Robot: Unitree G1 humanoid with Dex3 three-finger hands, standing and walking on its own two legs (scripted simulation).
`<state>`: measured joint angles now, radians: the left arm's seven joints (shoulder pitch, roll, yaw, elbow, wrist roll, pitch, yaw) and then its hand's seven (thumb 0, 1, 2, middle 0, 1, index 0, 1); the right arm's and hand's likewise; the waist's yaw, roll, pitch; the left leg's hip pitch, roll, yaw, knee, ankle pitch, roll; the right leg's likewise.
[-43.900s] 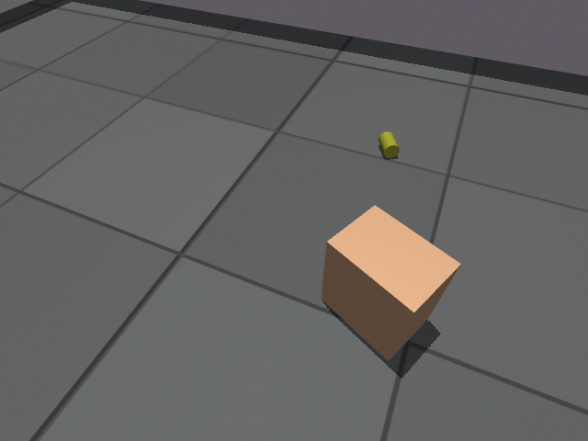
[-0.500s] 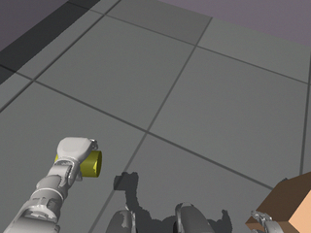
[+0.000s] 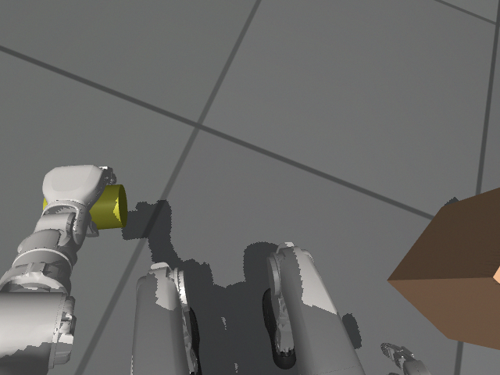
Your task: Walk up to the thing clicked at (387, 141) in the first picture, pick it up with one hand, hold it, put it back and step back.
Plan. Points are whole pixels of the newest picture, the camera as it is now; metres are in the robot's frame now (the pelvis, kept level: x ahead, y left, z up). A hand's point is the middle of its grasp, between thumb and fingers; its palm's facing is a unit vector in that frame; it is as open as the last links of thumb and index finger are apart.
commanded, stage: crouch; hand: left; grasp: from above
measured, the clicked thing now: (89, 208) +0.43 +0.25 -0.19
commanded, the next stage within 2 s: lower in 0.92 s
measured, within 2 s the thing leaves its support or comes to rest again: neither
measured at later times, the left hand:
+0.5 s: hand (101, 204) +0.45 +0.24 -0.26, palm faces -0.46 +0.00 -0.89, open 10.3 cm
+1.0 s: hand (108, 209) +0.45 +0.24 -0.31, palm faces -0.47 +0.01 -0.88, open 10.3 cm
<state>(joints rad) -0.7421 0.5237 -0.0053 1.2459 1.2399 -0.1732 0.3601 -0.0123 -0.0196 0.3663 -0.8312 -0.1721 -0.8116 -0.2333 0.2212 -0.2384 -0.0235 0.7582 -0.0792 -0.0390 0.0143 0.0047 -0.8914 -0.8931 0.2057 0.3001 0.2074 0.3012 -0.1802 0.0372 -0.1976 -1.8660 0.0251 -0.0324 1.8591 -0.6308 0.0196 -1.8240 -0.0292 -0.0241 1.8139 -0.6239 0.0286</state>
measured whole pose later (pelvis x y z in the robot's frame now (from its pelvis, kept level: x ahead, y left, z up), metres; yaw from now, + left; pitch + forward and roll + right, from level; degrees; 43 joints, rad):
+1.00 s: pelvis -0.01 -0.01 -0.13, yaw -3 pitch +36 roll -6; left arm -0.94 0.70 0.09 1.46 1.32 -0.25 0.42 -0.01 0.02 0.31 -0.81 -0.19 -0.80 -0.25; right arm 0.18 -0.27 0.02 0.77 -0.15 -0.08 0.13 0.00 -0.90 -0.89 0.20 0.30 0.21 0.30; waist -0.24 0.00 -0.08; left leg -2.25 0.03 -0.09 2.30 -0.68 0.01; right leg -2.19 -0.01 -0.06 2.23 -0.66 0.02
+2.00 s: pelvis -0.01 -0.01 -0.19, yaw -7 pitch +31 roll -10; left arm -0.93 0.85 0.19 1.55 1.36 -0.29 0.52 -0.01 0.02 0.32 -0.84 -0.13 -0.82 -0.20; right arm 0.13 -0.30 0.11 0.74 -0.23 -0.12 0.19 0.00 -0.89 -0.89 0.20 0.30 0.21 0.30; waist -0.31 -0.07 0.06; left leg -2.38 0.02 -0.18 2.53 -0.71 0.00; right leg -2.29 0.01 -0.12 2.41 -0.67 0.03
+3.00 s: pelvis -0.01 +0.00 -0.20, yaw -10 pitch +28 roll -12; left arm -0.99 0.97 0.15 1.72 1.38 -0.32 0.59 -0.02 -0.06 0.58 -0.67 -0.40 -0.63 -0.45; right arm 0.13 -0.32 0.23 0.72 -0.28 -0.19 0.23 0.00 -0.89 -0.89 0.20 0.30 0.21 0.30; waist -0.36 -0.10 0.10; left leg -2.36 0.03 -0.22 2.56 -0.71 0.00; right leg -2.26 0.03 -0.15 2.41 -0.65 0.04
